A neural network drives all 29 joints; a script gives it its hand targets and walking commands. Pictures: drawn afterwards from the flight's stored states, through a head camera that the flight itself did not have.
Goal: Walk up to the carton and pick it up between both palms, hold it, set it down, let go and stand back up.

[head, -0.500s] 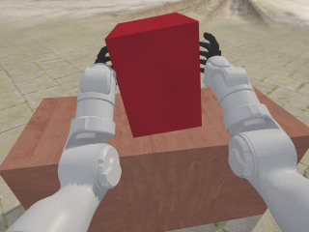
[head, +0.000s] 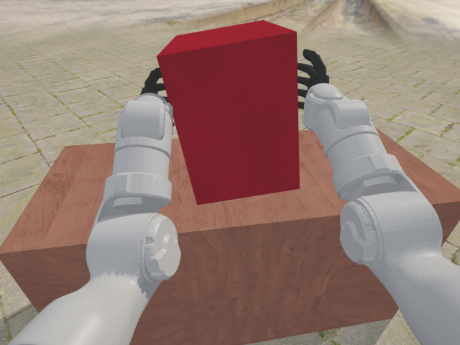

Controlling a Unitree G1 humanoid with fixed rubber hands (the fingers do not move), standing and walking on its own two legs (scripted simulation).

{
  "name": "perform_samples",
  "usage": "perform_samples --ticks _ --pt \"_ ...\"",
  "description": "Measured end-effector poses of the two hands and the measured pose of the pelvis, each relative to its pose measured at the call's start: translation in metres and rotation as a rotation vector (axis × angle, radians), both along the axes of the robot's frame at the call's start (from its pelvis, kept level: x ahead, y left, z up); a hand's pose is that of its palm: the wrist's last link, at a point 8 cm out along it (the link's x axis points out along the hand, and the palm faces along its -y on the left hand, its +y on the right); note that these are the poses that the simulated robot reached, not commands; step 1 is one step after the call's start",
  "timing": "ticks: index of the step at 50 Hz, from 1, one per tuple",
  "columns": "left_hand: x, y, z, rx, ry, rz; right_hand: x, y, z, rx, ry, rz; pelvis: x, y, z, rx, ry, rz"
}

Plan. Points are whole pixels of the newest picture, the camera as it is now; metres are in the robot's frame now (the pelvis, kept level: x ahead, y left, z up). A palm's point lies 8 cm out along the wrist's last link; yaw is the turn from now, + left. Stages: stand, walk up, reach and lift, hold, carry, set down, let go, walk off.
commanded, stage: hold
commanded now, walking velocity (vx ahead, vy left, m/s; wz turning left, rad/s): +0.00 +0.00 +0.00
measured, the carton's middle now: (232, 105) +0.47 -0.01 +0.27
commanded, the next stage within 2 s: none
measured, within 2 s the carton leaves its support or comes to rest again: neither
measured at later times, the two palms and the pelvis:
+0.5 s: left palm (151, 109) +0.38 +0.12 +0.30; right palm (316, 95) +0.38 -0.14 +0.32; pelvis +0.00 +0.00 +0.00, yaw +0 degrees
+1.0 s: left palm (151, 108) +0.38 +0.12 +0.31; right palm (316, 95) +0.38 -0.14 +0.32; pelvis +0.00 +0.00 +0.00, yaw +0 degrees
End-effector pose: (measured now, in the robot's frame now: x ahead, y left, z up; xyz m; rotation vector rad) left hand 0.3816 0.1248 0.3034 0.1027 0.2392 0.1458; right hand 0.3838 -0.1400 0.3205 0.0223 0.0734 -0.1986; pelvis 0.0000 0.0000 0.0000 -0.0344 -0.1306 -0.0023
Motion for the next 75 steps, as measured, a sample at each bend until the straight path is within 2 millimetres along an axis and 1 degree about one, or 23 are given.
perform_samples --ticks 75 --pt "-0.0001 -0.0008 0.0029 0.004 -0.007 -0.002 -0.0002 -0.0011 -0.0002 -0.001 0.013 -0.003 0.0001 -0.0001 0.0 0.0 0.0 0.0"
